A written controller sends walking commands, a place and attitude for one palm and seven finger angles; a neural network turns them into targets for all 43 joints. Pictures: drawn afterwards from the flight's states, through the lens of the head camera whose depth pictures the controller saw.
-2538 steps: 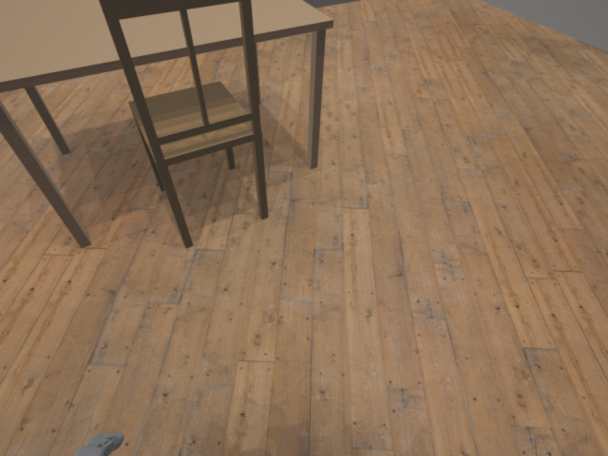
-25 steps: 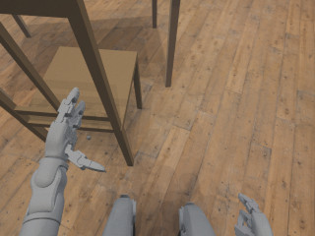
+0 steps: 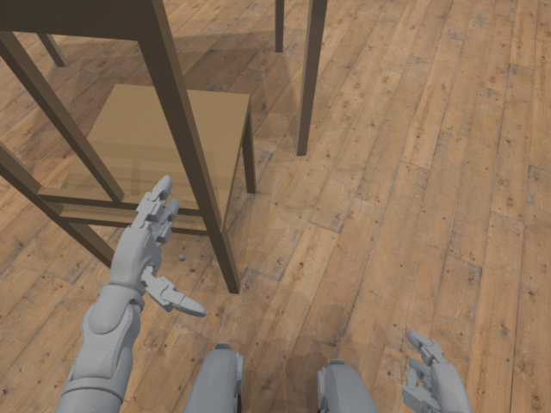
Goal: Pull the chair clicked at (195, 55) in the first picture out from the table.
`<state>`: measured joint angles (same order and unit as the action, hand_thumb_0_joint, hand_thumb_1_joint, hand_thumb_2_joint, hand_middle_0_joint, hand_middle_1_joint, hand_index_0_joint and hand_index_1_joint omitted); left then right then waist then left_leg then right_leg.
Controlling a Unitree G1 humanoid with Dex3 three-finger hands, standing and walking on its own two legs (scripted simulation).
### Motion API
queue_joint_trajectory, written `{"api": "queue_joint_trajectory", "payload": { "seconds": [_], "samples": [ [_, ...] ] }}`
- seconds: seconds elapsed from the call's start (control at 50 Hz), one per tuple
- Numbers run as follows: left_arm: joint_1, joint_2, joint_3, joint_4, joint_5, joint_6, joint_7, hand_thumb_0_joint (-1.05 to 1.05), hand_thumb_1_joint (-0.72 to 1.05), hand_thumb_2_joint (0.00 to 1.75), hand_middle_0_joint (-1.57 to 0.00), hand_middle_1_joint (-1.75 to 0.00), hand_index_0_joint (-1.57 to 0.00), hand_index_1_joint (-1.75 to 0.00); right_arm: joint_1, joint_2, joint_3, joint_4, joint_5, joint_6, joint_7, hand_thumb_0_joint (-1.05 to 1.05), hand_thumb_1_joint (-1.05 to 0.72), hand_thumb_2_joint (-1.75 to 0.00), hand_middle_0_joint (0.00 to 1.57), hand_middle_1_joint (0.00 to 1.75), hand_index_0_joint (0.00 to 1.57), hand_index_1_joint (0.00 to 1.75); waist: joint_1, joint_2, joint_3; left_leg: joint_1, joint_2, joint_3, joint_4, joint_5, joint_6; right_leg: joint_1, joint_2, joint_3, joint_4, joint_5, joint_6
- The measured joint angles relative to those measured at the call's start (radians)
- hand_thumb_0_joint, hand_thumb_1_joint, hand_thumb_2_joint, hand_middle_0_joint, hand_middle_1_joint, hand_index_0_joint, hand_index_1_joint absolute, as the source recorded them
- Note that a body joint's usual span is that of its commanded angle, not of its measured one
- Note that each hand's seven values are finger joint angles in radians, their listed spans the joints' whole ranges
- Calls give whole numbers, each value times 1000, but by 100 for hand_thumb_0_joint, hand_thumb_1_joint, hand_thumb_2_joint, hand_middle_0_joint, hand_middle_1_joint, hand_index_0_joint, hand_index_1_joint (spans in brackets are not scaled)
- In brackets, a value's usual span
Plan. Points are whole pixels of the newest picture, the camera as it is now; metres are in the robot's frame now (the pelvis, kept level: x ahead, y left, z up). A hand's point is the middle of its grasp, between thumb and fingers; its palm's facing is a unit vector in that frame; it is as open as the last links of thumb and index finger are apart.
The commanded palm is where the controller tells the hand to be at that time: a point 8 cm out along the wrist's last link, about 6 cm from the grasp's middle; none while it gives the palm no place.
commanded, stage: aim the fingers beside a spindle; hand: left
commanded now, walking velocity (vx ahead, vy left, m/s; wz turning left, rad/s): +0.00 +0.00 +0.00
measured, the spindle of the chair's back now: (74, 136) +0.49 +0.33 +0.08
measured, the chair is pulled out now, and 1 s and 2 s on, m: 0.31 0.31 0.31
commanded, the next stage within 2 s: none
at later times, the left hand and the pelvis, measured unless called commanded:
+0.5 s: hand (179, 242) +0.33 +0.15 +0.04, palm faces -0.07 -1.00 -0.07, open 16.9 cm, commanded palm +0.31 +0.21 +0.04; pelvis +0.00 -0.01 +0.00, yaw +0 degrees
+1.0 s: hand (175, 253) +0.33 +0.16 +0.02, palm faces -0.11 -0.99 -0.03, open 17.0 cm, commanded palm +0.30 +0.20 +0.03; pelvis -0.01 +0.00 +0.00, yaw +0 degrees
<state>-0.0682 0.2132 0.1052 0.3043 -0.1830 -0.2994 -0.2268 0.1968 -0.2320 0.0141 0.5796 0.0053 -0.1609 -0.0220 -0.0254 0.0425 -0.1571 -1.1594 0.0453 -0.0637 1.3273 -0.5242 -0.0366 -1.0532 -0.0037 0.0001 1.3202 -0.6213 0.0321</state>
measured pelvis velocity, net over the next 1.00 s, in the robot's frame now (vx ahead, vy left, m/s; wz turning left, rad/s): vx -0.01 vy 0.00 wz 0.00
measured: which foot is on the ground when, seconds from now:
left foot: down 0.00-1.00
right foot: down 0.00-1.00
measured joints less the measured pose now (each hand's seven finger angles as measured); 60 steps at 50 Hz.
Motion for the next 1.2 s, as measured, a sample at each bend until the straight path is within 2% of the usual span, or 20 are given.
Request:
{"api": "queue_joint_trajectory", "payload": {
  "seconds": [0.08, 0.14, 0.2, 0.26, 0.36, 0.44, 0.54, 0.62, 0.7, 0.78, 0.84, 0.88, 0.92, 0.96, 1.02, 1.06, 1.14, 1.2],
  "samples": [
    [45, -16, -9, -54, 6, -24, 11, -1, -50, 30, -6, -8, -6, -8, -3, 3, -5, 0, -9, -7, -8, 1, -90, -90, 21, 30, 20, 30, -4, -11, 8, -1, 3, 0, 6, -6, -4, -3, 3, 1, 9, -6, -3],
    [52, -6, 4, -105, 14, -73, 35, -1, -50, 30, -6, -8, -6, -8, -11, 3, -12, 9, -15, -14, -9, 1, -90, -90, 21, 30, 20, 30, -4, -13, 13, 2, 5, -4, 13, -10, -8, 0, 5, -3, 17, -11, -7],
    [22, 14, 24, -101, 19, -93, 42, -1, -50, 30, -6, -8, -6, -8, -17, -2, -13, 19, -14, -12, -6, 1, -90, -90, 21, 30, 20, 30, 0, -9, 8, 0, 5, -9, 16, -11, -11, -1, 6, -7, 21, -14, -11],
    [-16, 24, 29, -39, 8, -62, 19, -1, -50, 30, -6, -8, -6, -8, -17, -9, -11, 19, -5, -3, -5, 1, -91, -90, 20, 30, 20, 30, 4, -1, 4, -2, 4, -12, 13, -8, -12, -3, 5, -10, 19, -13, -12],
    [-19, 6, 13, 27, -4, 4, -22, -1, -50, 30, -6, -8, -6, -7, -9, -14, -9, 8, 0, 1, -12, 1, -91, -90, 21, 30, 20, 30, -3, -3, 7, -11, 4, -7, 7, -3, -13, -17, 6, -6, 20, -10, -13],
    [7, -2, 24, -38, -3, -31, -1, -1, -50, 30, -6, -8, -6, -8, -8, -8, -17, 13, -8, -10, -19, 1, -91, -90, 21, 30, 20, 30, -10, -11, 17, -11, 10, -5, 14, -8, -16, -20, 11, -2, 28, -12, -15],
    [-18, 32, 73, -63, -4, -86, 21, -1, -50, 30, -6, -8, -6, -8, -6, -5, -18, 33, -10, -7, -14, 1, -91, -90, 20, 30, 20, 30, -7, -11, 7, -3, 12, -6, 14, -10, -19, -13, 13, -3, 28, -14, -18],
    [-29, 40, 65, 10, -26, -38, -22, -1, -50, 30, -6, -8, -6, -8, 6, -13, -13, 27, 4, 5, -6, 1, -91, -90, 20, 30, 20, 30, -2, 1, -1, 5, 8, -7, 1, -4, -15, -3, 9, -5, 14, -10, -16],
    [20, 11, 23, 24, -30, 5, -51, -1, -50, 30, -6, -8, -6, -7, 15, -17, -14, 10, 7, 3, -9, 1, -91, -90, 21, 30, 20, 30, -6, 1, 3, 4, 5, -3, -4, 0, -11, -4, 6, -1, 9, -5, -11],
    [65, -14, 5, -69, -10, -48, -10, -1, -50, 30, -6, -8, -6, -8, 5, -11, -21, 12, -6, -16, -19, 1, -90, -90, 21, 30, 20, 30, -8, -10, 16, 2, 7, -1, 8, -4, -11, -7, 8, 2, 19, -7, -10],
    [37, 2, 23, -105, 8, -107, 31, -1, -50, 30, -6, -8, -6, -8, -10, -7, -20, 26, -13, -24, -19, 1, -91, -90, 20, 30, 20, 30, -6, -13, 16, -3, 6, -5, 18, -6, -12, -9, 9, -1, 28, -9, -11],
    [-5, 21, 47, -79, 12, -117, 37, -1, -50, 30, -6, -8, -6, -8, -18, -5, -15, 34, -12, -19, -16, 1, -91, -90, 20, 30, 20, 30, -4, -12, 8, -9, 6, -8, 22, -4, -12, -14, 9, -4, 32, -8, -11],
    [-44, 37, 61, -27, 4, -93, 23, -1, -50, 30, -6, -8, -6, -8, -22, -5, -10, 33, -6, -10, -12, 1, -91, -90, 20, 30, 20, 30, -2, -7, 4, -14, 5, -10, 23, -2, -12, -17, 9, -6, 31, -6, -11],
    [-63, 42, 58, 23, -11, -45, -4, -1, -50, 30, -6, -8, -6, -8, -19, -8, -5, 23, 2, -3, -9, 1, -91, -90, 20, 30, 20, 30, -1, -1, 5, -14, 3, -11, 19, 2, -10, -16, 7, -7, 25, -2, -9],
    [-32, 24, 31, 43, -26, 14, -41, -1, -50, 30, -6, -8, -6, -7, -5, -9, -4, 5, 8, 0, -9, 1, -91, -90, 21, 30, 20, 30, -2, 3, 6, -12, 1, -7, 9, 6, -6, -14, 4, -4, 14, 3, -6],
    [10, 4, 11, 8, -25, 19, -44, -1, -50, 30, -5, -8, -6, -7, 2, -7, -6, 0, 5, -4, -12, 1, -90, -90, 21, 30, 20, 30, -5, 0, 7, -9, 2, -3, 7, 5, -4, -12, 4, 0, 11, 4, -3],
    [64, -11, 3, -97, -9, -50, 1, -1, -50, 30, -6, -8, -6, -8, 4, 0, -12, 10, -7, -17, -18, 1, -90, -90, 21, 30, 20, 30, -6, -12, 11, 2, 4, 1, 10, -1, -4, -2, 7, 4, 14, 0, -2],
    [31, 9, 29, -106, 10, -102, 38, -1, -50, 30, -6, -8, -6, -8, -3, 1, -10, 25, -11, -18, -15, 1, -90, -90, 21, 30, 20, 30, -4, -13, 7, 1, 4, -5, 17, -3, -5, 0, 7, -1, 18, -3, -4]
  ]
}}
